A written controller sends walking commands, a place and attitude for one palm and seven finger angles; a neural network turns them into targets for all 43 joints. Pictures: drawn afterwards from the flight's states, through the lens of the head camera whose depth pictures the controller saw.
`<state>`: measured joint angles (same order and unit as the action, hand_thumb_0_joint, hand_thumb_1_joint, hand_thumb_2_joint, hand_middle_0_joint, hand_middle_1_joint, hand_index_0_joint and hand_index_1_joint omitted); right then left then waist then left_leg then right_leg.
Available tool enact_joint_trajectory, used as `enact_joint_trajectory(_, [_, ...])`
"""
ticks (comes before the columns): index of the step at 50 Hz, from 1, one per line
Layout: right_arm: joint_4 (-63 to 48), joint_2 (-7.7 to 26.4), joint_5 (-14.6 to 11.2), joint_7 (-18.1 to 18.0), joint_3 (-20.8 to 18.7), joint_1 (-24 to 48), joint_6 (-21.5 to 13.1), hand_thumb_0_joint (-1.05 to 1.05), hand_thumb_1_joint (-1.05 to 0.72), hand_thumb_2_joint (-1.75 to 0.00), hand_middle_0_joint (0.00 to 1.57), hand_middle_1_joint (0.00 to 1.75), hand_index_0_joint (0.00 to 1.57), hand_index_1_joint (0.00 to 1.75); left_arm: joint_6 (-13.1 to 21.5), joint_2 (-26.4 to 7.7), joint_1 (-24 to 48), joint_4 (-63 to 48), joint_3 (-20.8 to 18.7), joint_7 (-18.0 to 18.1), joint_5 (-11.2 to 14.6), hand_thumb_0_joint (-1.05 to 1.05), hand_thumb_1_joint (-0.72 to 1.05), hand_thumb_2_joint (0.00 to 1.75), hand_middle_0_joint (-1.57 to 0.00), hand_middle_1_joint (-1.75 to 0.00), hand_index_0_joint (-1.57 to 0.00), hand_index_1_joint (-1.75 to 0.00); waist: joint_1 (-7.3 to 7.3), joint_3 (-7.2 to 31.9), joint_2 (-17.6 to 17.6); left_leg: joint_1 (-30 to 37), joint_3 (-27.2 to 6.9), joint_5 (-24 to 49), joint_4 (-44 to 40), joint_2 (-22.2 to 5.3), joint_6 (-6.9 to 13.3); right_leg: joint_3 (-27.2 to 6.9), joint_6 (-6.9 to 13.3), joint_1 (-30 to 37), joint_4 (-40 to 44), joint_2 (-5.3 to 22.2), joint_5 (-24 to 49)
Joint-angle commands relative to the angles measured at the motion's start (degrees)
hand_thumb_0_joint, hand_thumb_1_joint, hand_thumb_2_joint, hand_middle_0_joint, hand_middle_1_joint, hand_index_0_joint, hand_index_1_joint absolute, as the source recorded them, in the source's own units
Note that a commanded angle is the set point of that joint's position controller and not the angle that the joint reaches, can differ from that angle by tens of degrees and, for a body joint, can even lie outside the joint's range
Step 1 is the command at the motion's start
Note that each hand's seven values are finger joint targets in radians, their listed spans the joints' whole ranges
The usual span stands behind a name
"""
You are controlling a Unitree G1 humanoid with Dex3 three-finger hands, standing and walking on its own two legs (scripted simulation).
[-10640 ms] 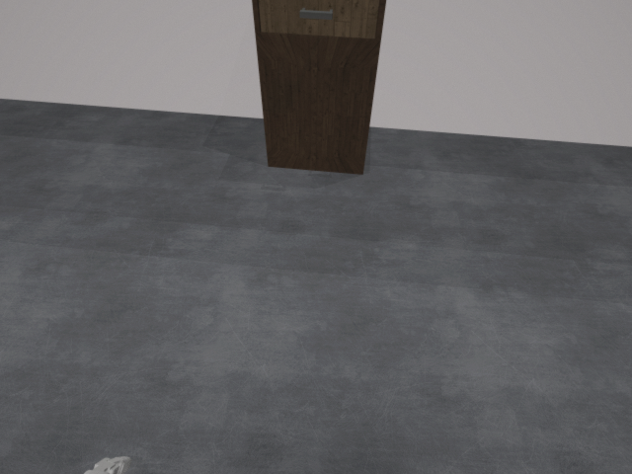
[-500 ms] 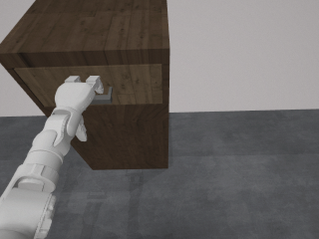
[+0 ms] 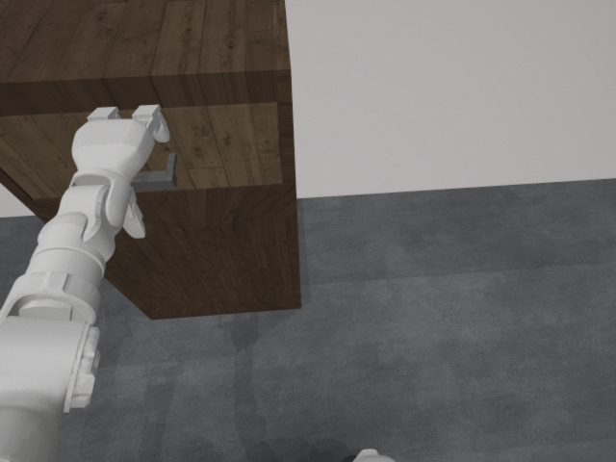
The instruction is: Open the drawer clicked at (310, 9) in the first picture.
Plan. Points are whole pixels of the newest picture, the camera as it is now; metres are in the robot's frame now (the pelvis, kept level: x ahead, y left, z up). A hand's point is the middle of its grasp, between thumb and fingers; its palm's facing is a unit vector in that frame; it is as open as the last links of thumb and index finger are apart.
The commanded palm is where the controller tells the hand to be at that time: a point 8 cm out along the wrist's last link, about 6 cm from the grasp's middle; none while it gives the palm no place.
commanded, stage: move the hooked fingers above the handle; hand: left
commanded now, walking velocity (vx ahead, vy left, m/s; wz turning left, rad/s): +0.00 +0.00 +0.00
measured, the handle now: (138, 171) +0.54 +0.26 +0.01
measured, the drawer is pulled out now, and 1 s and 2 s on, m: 0.00 0.00 0.00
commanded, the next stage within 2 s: none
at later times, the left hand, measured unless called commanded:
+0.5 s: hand (115, 171) +0.49 +0.25 +0.07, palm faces +0.05 +0.00 -1.00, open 13.8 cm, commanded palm +0.47 +0.25 +0.12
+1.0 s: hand (125, 167) +0.50 +0.24 +0.07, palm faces +0.05 +0.02 -1.00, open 13.7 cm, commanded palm +0.47 +0.25 +0.12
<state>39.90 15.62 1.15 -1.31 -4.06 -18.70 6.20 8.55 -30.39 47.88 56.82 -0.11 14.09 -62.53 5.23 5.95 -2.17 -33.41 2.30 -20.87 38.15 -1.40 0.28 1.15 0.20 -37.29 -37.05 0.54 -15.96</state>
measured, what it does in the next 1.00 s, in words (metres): stands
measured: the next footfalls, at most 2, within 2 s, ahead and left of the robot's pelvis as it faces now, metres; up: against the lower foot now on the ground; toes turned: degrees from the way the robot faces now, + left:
none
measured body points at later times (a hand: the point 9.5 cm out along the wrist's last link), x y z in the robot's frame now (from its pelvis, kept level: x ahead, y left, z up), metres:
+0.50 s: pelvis -0.01 +0.01 +0.00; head +0.08 +0.01 +0.44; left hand +0.48 +0.25 +0.13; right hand +0.04 -0.27 -0.13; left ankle -0.04 +0.12 -0.72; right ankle +0.01 -0.12 -0.72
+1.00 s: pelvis +0.00 +0.02 +0.00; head +0.10 +0.00 +0.43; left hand +0.49 +0.24 +0.12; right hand +0.02 -0.25 -0.14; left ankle -0.04 +0.12 -0.72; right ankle +0.01 -0.12 -0.72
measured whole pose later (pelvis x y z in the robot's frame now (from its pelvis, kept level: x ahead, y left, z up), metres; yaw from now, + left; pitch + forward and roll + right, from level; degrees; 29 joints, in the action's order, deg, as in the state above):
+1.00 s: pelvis +0.00 +0.02 +0.00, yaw -1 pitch +18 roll -1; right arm 41.0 15.3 1.1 0.4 -3.2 -19.3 6.9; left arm 3.0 -29.5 49.9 59.0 0.4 18.6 -63.3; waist 5.0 6.7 -3.8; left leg -36.7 3.2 -22.2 40.6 -0.9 1.5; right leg 0.1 -1.2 -40.2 -38.1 0.9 -16.1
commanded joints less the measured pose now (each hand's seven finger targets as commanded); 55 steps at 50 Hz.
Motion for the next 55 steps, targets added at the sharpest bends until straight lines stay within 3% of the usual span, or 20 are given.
enact_joint_trajectory(1, [-4.01,8.46,-0.11,-0.05,-2.37,-6.05,-0.82,0.00,-0.90,-0.90,0.20,0.30,0.20,0.30,-3.88,-20.86,21.01,-6.46,-7.63,3.61,0.07,0.00,-0.50,0.30,-0.30,-1.20,-0.30,-1.20,-2.39,25.86,-0.54,4.55,1.22,25.92,-1.89,3.21,1.82,-0.48,1.45,21.39,0.31,-1.84,24.85])
enact_joint_trajectory(3, [-4.66,8.71,-0.28,-0.02,-2.53,-5.91,-0.60,0.00,-0.90,-0.90,0.20,0.30,0.20,0.30,-4.78,-20.75,19.71,-7.09,-7.56,2.83,0.04,0.00,-0.50,0.30,-0.30,-1.20,-0.30,-1.20,-2.79,28.24,0.61,5.09,1.53,27.86,-1.99,3.06,2.00,-0.75,1.41,23.96,0.40,-1.87,27.37])
enact_joint_trajectory(5, [-4.94,8.75,-0.75,-0.16,-2.86,-6.38,-0.67,0.00,-0.90,-0.90,0.20,0.30,0.20,0.30,-5.09,-17.25,19.03,-7.25,-4.43,1.25,0.60,0.00,-0.50,0.30,-0.30,-1.20,-0.30,-1.20,-1.67,27.24,1.45,6.04,1.73,27.22,-2.54,2.70,2.14,-0.75,1.07,23.51,1.34,-1.90,27.56])
enact_joint_trajectory(8, [-5.02,9.13,-0.99,-0.82,-3.22,-6.26,-0.54,0.00,-0.90,-0.90,0.20,0.30,0.20,0.30,-2.77,-16.48,17.86,-10.35,-4.02,-1.60,2.28,0.00,-0.50,0.30,-0.30,-1.20,-0.30,-1.20,-0.95,25.65,4.23,7.16,1.41,26.14,-3.26,2.60,2.67,-1.20,0.85,24.18,2.95,-1.92,27.18])
enact_joint_trajectory(13, [-3.75,8.54,-0.90,-1.60,-3.33,-6.27,-0.66,0.00,-0.90,-0.90,0.20,0.30,0.20,0.30,3.30,-12.97,25.32,-17.49,-0.33,-2.20,2.64,0.00,-0.50,0.30,-0.30,-1.20,-0.30,-1.20,1.58,19.79,0.14,10.95,-0.22,22.20,-3.55,2.40,2.71,-0.71,1.32,15.66,4.34,-2.08,18.16])
enact_joint_trajectory(16, [-2.91,8.27,-0.59,-1.36,-3.15,-6.99,-1.03,0.00,-0.90,-0.90,0.20,0.30,0.20,0.30,4.15,-15.75,28.43,-16.86,-2.97,1.24,1.43,0.00,-0.50,0.30,-0.30,-1.20,-0.30,-1.20,0.95,20.96,-3.20,11.58,-1.37,21.50,-2.91,2.69,2.10,-0.13,1.88,12.37,3.04,-2.33,14.16])
enact_joint_trajectory(20, [-2.19,8.43,-0.39,-0.64,-2.31,-6.67,-1.66,0.00,-0.90,-0.90,0.20,0.30,0.20,0.30,0.22,-18.84,30.50,-9.77,-5.30,5.96,0.13,0.00,-0.50,0.30,-0.30,-1.20,-0.30,-1.20,1.03,20.57,-3.57,8.33,-1.38,19.41,-2.42,2.99,1.57,0.65,2.00,10.74,1.76,-2.42,12.08])
enact_joint_trajectory(24, [-2.40,8.99,-0.29,0.03,-1.67,-6.46,-1.46,0.00,-0.90,-0.90,0.20,0.30,0.20,0.30,-6.10,-19.47,29.11,-2.54,-4.62,5.98,-0.74,0.00,-0.50,0.30,-0.30,-1.20,-0.30,-1.20,0.36,23.72,-2.89,7.11,-0.76,21.82,-2.22,2.72,1.24,0.97,1.77,13.02,0.70,-2.22,15.14])
enact_joint_trajectory(28, [-3.78,9.20,-0.76,0.13,-2.40,-7.76,-1.19,0.00,-0.90,-0.90,0.20,0.30,0.20,0.30,-7.91,-12.20,26.04,-1.46,0.60,0.50,0.85,0.00,-0.50,0.30,-0.30,-1.20,-0.30,-1.20,0.86,27.97,0.08,11.67,-0.66,28.97,-1.54,1.74,1.47,0.78,1.36,15.74,1.45,-2.42,20.29])
enact_joint_trajectory(29, [-4.09,9.30,-0.98,-0.18,-2.49,-7.91,-1.00,0.00,-0.90,-0.90,0.20,0.30,0.20,0.30,-7.36,-11.72,24.74,-2.00,1.09,-1.23,1.36,0.00,-0.50,0.30,-0.30,-1.20,-0.30,-1.20,0.85,27.91,1.49,11.95,-0.58,28.70,-1.56,1.59,1.69,0.57,1.09,16.05,1.85,-2.41,20.46])
enact_joint_trajectory(30, [-4.22,9.31,-1.07,-0.42,-2.43,-7.67,-0.89,0.00,-0.90,-0.90,0.20,0.30,0.20,0.30,-6.58,-8.43,25.94,-3.14,4.17,-2.90,2.21,0.00,-0.50,0.30,-0.30,-1.20,-0.30,-1.20,2.18,25.55,2.62,11.97,-0.68,26.89,-1.79,1.61,1.97,0.53,0.90,14.87,2.64,-2.49,19.72])
enact_joint_trajectory(33, [-4.06,9.25,-0.84,-1.44,-2.74,-7.90,-0.91,0.00,-0.90,-0.90,0.20,0.30,0.20,0.30,-1.09,-9.77,28.24,-9.64,2.60,-5.30,3.19,0.00,-0.50,0.30,-0.30,-1.20,-0.30,-1.20,2.46,23.04,3.93,12.07,-1.41,25.01,-2.06,1.63,2.47,0.09,1.10,14.04,3.31,-2.41,18.01])
enact_joint_trajectory(37, [-3.69,8.41,-0.31,-1.63,-2.57,-8.19,-0.94,0.00,-0.90,-0.90,0.20,0.30,0.20,0.30,4.38,-15.85,30.53,-15.35,-3.06,-1.73,1.62,0.00,-0.50,0.30,-0.30,-1.20,-0.30,-1.20,0.67,22.37,-3.23,12.33,-2.58,27.27,-1.35,1.88,1.68,0.43,1.90,10.61,1.21,-2.61,15.70])
enact_joint_trajectory(40, [-2.96,8.38,0.58,-0.60,-2.21,-7.85,-0.97,0.00,-0.90,-0.90,0.20,0.30,0.20,0.30,3.33,-22.89,29.06,-14.91,-10.20,4.48,-0.03,0.00,-0.50,0.30,-0.30,-1.20,-0.30,-1.20,-1.79,25.25,-7.45,10.94,-2.60,32.34,0.24,1.98,0.81,1.08,2.28,10.69,-1.48,-2.76,17.32])
enact_joint_trajectory(42, [-3.05,8.28,0.78,0.23,-2.05,-7.10,-0.90,0.00,-0.90,-0.90,0.20,0.30,0.20,0.30,-0.10,-22.79,27.49,-12.88,-10.51,7.63,-0.63,0.00,-0.50,0.30,-0.30,-1.20,-0.30,-1.20,-2.13,26.05,-7.28,9.35,-1.93,33.60,0.66,2.09,0.50,1.53,2.18,11.60,-2.26,-2.78,18.84])
enact_joint_trajectory(45, [-2.70,8.75,0.41,1.27,-2.05,-7.31,-0.75,0.00,-0.90,-0.90,0.20,0.30,0.20,0.30,-7.17,-20.32,24.65,-6.19,-7.77,8.52,-1.10,0.00,-0.50,0.30,-0.30,-1.20,-0.30,-1.20,-1.63,26.73,-3.74,7.23,-0.51,32.26,0.45,2.10,0.75,1.59,1.69,14.24,-1.85,-2.79,21.51])
enact_joint_trajectory(48, [-2.89,9.55,-0.46,1.04,-2.15,-7.72,-0.23,0.00,-0.90,-0.90,0.20,0.30,0.20,0.30,-11.01,-18.89,25.17,-3.36,-5.35,5.22,-0.26,0.00,-0.50,0.30,-0.30,-1.20,-0.30,-1.20,-0.72,28.01,0.51,7.36,0.01,30.34,-0.96,1.87,1.23,1.16,1.34,17.61,-0.24,-2.64,22.71])
enact_joint_trajectory(50, [-3.25,9.47,-1.07,0.35,-2.33,-7.88,0.10,0.00,-0.90,-0.90,0.20,0.30,0.20,0.30,-11.39,-17.87,27.47,-4.36,-3.58,2.77,0.41,0.00,-0.50,0.30,-0.30,-1.20,-0.30,-1.20,0.24,28.37,2.14,8.43,0.24,28.11,-1.77,1.88,1.80,0.72,0.95,18.56,0.90,-2.49,22.62])
enact_joint_trajectory(52, [-3.68,9.79,-1.41,-0.46,-1.98,-7.19,0.27,0.00,-0.90,-0.90,0.20,0.30,0.20,0.30,-11.10,-18.38,25.95,-2.84,-3.64,0.39,0.92,0.00,-0.50,0.30,-0.30,-1.20,-0.30,-1.20,0.43,24.98,4.98,7.01,0.43,24.03,-3.05,2.05,2.23,0.36,0.67,19.54,2.27,-2.29,21.10])
enact_joint_trajectory(55, [-4.49,9.57,-1.54,-1.94,-1.96,-6.89,-0.25,0.00,-0.90,-0.90,0.20,0.30,0.20,0.30,-6.26,-17.49,25.62,-6.13,-2.45,-3.13,1.52,0.00,-0.50,0.30,-0.30,-1.20,-0.30,-1.20,0.94,22.95,5.11,7.29,0.51,21.45,-3.55,2.28,2.79,-0.51,0.63,20.01,3.46,-2.01,20.66])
